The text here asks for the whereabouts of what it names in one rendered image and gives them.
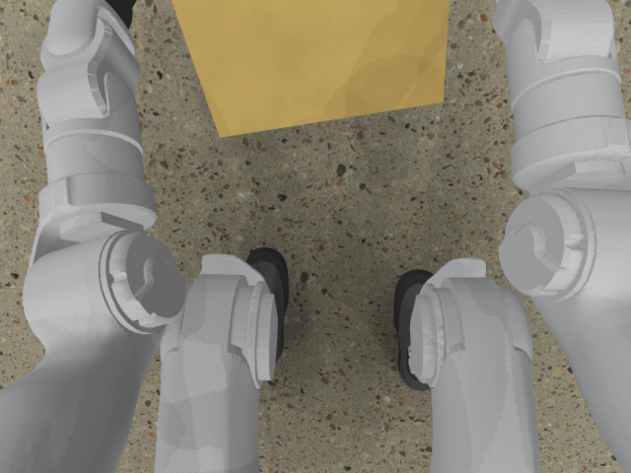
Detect robot left upper arm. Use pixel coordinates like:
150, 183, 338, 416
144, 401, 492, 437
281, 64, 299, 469
0, 230, 186, 473

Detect robot right upper arm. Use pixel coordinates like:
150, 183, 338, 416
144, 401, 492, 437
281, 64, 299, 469
498, 187, 631, 473

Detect carton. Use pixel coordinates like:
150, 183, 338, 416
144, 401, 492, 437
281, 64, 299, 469
172, 0, 450, 138

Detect robot right foot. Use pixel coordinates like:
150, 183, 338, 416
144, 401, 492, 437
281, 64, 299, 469
393, 269, 433, 390

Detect robot right forearm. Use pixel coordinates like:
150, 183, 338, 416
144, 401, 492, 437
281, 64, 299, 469
492, 0, 631, 195

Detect robot left shin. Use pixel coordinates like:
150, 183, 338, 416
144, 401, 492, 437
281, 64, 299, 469
160, 254, 271, 361

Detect robot left forearm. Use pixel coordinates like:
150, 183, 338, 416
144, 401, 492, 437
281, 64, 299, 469
27, 0, 157, 275

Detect left robot hand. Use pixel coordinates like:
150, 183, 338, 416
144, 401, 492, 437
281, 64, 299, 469
106, 0, 137, 29

